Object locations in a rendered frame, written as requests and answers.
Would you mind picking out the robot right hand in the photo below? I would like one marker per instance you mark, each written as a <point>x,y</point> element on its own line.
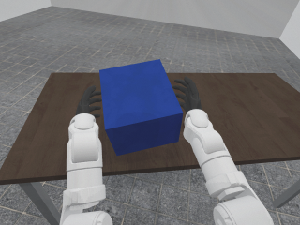
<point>191,97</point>

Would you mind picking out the robot right forearm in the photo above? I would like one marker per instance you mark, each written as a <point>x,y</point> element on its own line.
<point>223,180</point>

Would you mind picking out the table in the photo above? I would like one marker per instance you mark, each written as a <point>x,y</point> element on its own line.
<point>257,116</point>

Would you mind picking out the left robot upper arm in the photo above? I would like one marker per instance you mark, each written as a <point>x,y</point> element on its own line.
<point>89,218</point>

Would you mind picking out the carton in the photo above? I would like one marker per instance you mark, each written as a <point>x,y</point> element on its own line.
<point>140,108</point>

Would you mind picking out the robot left forearm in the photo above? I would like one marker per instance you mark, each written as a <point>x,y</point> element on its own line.
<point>85,186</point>

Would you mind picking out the right robot upper arm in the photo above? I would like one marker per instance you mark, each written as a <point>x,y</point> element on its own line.
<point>245,210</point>

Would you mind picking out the robot left hand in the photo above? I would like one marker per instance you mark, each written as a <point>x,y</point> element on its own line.
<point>84,104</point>

